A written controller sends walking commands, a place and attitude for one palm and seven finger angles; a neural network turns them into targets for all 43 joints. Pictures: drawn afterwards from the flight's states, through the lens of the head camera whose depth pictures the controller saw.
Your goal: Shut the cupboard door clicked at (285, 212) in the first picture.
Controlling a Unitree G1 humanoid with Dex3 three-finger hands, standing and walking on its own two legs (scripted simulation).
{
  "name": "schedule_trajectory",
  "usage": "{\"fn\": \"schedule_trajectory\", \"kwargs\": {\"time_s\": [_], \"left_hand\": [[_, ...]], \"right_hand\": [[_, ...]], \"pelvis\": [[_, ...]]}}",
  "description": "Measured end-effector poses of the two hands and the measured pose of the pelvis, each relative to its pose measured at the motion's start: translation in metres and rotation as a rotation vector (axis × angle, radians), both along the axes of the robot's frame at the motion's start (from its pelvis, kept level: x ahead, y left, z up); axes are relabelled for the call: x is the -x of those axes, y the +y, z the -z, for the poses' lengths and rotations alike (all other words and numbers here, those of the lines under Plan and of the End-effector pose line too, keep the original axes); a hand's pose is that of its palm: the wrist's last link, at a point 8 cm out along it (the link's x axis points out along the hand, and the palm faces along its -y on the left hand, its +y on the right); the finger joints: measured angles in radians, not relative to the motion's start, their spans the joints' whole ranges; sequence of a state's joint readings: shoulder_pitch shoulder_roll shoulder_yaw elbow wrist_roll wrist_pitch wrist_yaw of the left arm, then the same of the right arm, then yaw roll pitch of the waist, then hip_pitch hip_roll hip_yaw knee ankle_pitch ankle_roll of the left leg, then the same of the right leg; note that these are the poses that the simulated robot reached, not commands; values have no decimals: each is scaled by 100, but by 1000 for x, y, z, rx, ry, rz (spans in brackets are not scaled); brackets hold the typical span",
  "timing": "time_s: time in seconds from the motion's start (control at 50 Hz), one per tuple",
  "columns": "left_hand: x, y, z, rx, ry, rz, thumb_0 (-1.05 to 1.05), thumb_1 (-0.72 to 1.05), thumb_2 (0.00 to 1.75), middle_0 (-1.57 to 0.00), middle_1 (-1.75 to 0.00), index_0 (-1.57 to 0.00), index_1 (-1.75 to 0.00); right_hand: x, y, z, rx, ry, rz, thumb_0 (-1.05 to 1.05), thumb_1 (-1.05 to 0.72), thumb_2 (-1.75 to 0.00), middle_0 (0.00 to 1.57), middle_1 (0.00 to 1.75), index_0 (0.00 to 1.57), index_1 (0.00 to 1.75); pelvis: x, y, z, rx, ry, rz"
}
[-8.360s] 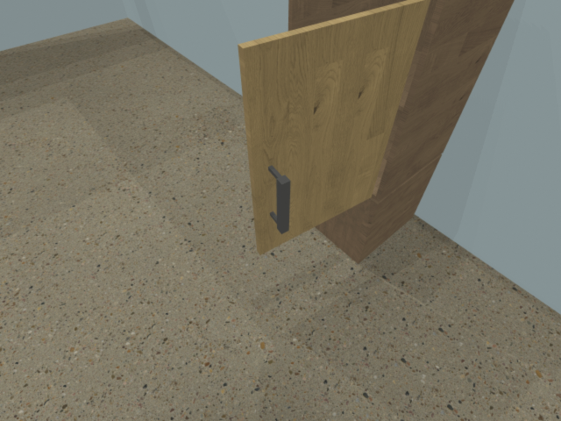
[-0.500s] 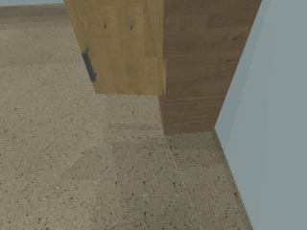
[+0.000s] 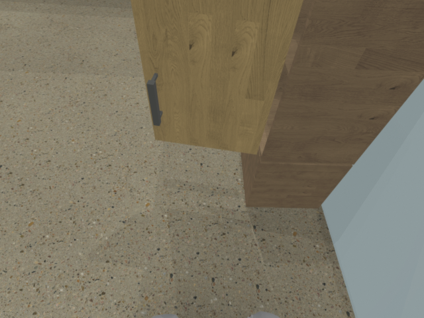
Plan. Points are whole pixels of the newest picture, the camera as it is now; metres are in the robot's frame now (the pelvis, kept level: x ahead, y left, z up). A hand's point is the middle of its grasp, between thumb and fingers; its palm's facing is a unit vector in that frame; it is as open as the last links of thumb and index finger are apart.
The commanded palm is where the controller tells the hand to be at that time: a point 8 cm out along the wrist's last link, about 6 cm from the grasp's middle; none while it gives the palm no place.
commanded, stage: take the last steps up to it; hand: left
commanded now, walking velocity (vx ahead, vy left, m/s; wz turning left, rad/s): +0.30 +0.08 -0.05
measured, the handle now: (156, 100) +0.75 +0.26 -0.10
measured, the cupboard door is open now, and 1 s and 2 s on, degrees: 81 81 81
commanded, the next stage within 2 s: come to a stop and stand still in 0.44 s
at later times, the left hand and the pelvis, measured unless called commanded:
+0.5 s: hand (144, 253) +0.26 +0.18 -0.14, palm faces +0.02 -0.98 -0.20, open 7.2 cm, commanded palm none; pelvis +0.17 +0.01 +0.01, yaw -1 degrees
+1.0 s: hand (125, 249) +0.27 +0.23 -0.17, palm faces -0.02 -0.97 -0.23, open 7.3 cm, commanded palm none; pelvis +0.22 +0.04 +0.00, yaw -4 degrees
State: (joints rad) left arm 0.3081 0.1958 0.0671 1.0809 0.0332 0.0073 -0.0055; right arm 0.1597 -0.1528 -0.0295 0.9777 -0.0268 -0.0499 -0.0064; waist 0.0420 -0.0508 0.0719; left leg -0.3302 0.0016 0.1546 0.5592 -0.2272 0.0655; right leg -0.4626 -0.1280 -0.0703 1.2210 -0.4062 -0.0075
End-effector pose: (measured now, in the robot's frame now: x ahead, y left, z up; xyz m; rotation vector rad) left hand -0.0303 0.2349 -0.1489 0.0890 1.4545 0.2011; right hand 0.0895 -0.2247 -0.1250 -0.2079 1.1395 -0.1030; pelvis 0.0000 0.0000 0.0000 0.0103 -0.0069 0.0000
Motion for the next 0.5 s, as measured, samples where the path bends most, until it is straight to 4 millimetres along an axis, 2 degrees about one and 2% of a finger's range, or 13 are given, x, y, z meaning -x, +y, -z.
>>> {"fn": "schedule_trajectory", "kwargs": {"time_s": [0.08, 0.16, 0.24, 0.32, 0.36, 0.4, 0.46, 0.5], "left_hand": [[-85, 13, -17, -20, -164, 50, 0, 91, 90, -20, -30, -20, -30], [-160, 16, -32, -27, -287, 101, 0, 91, 90, -20, -30, -20, -30], [-224, 9, -41, -31, -357, 157, 0, 91, 90, -20, -30, -20, -30], [-278, -4, -41, -32, -393, 210, 0, 91, 90, -20, -30, -20, -30], [-296, -11, -37, -32, -413, 218, 0, 91, 90, -20, -30, -20, -30], [-301, -14, -35, -26, -410, 206, 0, 91, 90, -20, -30, -20, -30], [-290, -14, -33, -16, -344, 169, 0, 91, 90, -20, -30, -20, -30], [-282, -5, -33, -34, -304, 118, -1, 93, 90, -20, -30, -20, -30]], "right_hand": [[5, 2, -4, 4, 39, 58, -1, -94, -90, 21, 30, 20, 30], [18, 6, 0, -13, 127, 94, -1, -93, -90, 21, 30, 20, 30], [32, 11, 7, -39, 223, 141, 0, -92, -90, 20, 30, 20, 30], [40, 15, 16, -68, 318, 190, 0, -91, -90, 20, 30, 20, 30], [38, 16, 22, -82, 362, 205, 0, -91, -90, 20, 30, 20, 30], [28, 16, 21, -88, 390, 206, 1, -91, -90, 20, 30, 20, 30], [-4, 13, 14, -79, 372, 200, 1, -91, -90, 20, 30, 20, 30], [-33, 13, 9, -71, 330, 189, 1, -91, -90, 20, 30, 19, 30]], "pelvis": [[-25, 11, -10, -10, 4, 8], [-52, 17, -13, -20, 4, 10], [-82, 16, -12, -29, 3, 17], [-116, 9, -6, -30, -1, 31], [-131, 4, -1, -15, -7, 28], [-143, 3, -2, -5, -14, 23], [-161, 5, -9, 2, -10, 23], [-173, 7, -13, 4, -3, 22]]}}
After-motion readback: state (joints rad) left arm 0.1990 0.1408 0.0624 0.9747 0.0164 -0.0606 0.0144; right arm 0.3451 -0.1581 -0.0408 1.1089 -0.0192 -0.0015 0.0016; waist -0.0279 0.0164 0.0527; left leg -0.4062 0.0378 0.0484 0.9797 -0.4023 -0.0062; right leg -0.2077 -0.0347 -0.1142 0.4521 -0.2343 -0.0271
